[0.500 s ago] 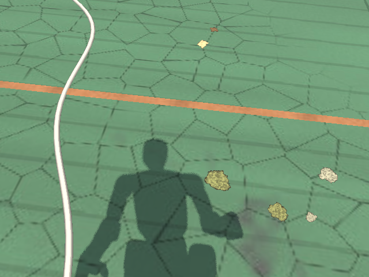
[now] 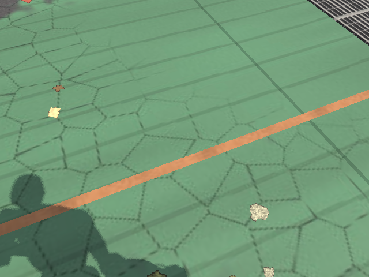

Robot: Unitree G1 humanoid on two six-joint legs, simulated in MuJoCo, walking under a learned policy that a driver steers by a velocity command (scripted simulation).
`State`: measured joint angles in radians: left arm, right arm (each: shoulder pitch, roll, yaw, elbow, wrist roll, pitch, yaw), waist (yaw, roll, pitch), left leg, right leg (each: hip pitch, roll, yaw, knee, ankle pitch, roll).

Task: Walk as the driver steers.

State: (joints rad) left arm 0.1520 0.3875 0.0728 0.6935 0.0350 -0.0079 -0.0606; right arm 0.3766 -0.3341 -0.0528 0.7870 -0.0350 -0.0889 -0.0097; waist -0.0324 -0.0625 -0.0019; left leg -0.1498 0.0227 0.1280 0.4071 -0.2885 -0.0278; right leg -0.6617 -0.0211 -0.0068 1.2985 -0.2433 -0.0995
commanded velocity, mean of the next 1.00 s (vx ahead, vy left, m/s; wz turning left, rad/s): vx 1.00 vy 0.00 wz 0.42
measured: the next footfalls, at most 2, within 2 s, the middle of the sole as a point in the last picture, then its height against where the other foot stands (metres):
right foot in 0.24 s outside the picture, level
left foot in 0.68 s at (166, 194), level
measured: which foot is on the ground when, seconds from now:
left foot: down 0.00-0.24, up 0.26-0.66, down 0.68-1.00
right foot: up 0.00-0.22, down 0.24-0.68, up 0.70-1.00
